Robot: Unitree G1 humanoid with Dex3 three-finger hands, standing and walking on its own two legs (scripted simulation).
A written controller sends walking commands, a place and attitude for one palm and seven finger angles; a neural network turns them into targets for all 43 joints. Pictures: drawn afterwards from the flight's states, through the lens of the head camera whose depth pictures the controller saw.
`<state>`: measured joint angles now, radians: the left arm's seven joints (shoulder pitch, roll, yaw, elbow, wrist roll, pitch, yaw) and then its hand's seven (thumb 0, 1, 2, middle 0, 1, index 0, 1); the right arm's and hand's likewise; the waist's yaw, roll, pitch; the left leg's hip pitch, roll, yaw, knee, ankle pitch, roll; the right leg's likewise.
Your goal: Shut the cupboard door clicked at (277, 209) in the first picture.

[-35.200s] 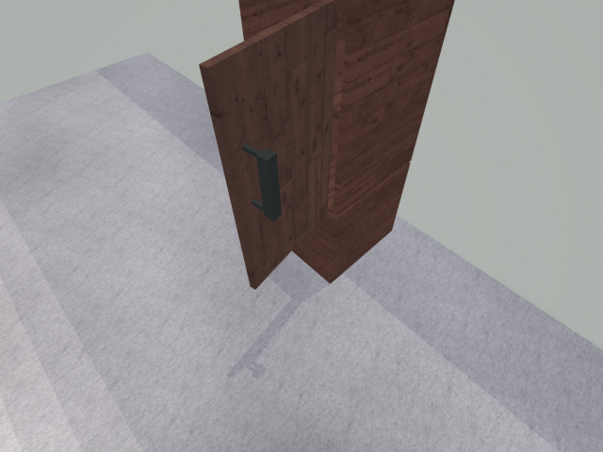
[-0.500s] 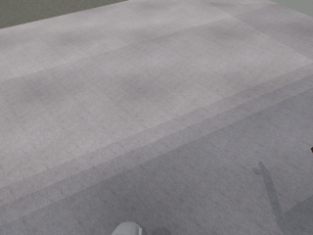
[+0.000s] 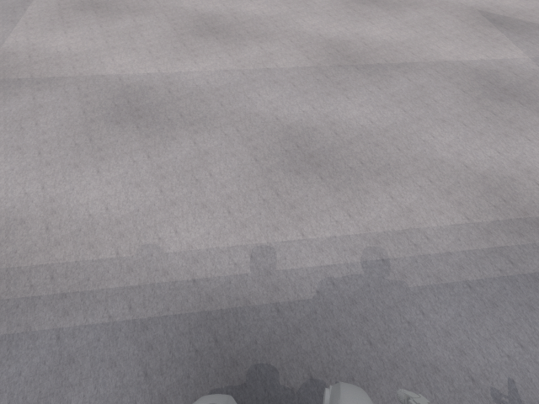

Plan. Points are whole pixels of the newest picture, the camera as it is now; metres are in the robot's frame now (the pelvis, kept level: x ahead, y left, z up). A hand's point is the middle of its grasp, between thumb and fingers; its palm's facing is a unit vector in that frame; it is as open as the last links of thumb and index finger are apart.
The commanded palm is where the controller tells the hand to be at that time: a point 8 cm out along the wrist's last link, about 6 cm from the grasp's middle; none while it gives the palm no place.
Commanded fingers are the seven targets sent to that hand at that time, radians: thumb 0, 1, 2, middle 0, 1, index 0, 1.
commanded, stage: walk to a spot facing it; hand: left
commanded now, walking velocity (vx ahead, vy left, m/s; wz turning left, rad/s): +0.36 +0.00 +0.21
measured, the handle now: out of the picture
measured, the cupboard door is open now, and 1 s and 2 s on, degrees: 61 61 61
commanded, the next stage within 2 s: turn to face it in 0.30 s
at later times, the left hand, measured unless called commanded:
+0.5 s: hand (199, 326) +0.25 +0.15 -0.14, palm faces +0.24 -0.94 -0.23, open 7.1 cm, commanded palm none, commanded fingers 0.00 0.90 0.90 -0.20 -0.30 -0.20 -0.30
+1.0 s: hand (196, 292) +0.32 +0.18 -0.17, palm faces +0.05 -0.96 -0.27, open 7.4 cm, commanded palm none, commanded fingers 0.00 0.90 0.90 -0.20 -0.30 -0.20 -0.30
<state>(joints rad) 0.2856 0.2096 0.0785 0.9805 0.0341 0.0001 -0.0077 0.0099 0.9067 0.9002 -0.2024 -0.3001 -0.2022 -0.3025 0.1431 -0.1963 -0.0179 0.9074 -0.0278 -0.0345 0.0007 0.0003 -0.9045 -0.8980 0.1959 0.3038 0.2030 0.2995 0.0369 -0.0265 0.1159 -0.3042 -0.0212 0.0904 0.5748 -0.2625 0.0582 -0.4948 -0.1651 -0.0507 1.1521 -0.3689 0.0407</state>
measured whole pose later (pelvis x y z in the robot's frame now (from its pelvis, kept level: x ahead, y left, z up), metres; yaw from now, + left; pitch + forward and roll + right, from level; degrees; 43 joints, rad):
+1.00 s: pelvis +0.27 -0.03 -0.01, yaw -4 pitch +0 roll +0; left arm 0.25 0.20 0.09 0.93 0.03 0.04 -0.01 0.00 0.91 0.90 -0.20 -0.30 -0.20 -0.30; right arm 0.12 -0.23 -0.06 0.94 -0.02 0.07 -0.02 0.00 -0.90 -0.90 0.20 0.30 0.21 0.30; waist 0.05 0.04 0.08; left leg -0.34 0.14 0.19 0.82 -0.49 -0.04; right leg -0.34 -0.02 -0.09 0.68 -0.34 -0.03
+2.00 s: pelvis +0.33 -0.01 +0.00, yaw -40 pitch +2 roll +0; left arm 0.19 0.23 0.06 0.88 0.03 0.06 -0.01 0.00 0.90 0.90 -0.21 -0.30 -0.21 -0.30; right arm 0.15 -0.24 -0.04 0.87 -0.01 0.05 -0.01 0.01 -0.90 -0.90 0.20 0.30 0.20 0.30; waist 0.01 -0.02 0.09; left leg -0.42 0.05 0.03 0.79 -0.40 -0.09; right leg -0.29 0.01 0.09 0.54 -0.29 0.01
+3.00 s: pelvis +0.37 -0.04 +0.01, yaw -75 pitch +2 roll -2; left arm 0.17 0.28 0.09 0.89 0.02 0.08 -0.03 0.01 0.91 0.90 -0.20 -0.30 -0.20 -0.30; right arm 0.18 -0.20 0.00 0.85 -0.03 0.02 -0.03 0.00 -0.90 -0.90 0.20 0.30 0.21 0.30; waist 0.02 -0.04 0.09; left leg -0.26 0.09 0.11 0.54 -0.30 0.00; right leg -0.47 0.02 0.00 1.09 -0.51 0.05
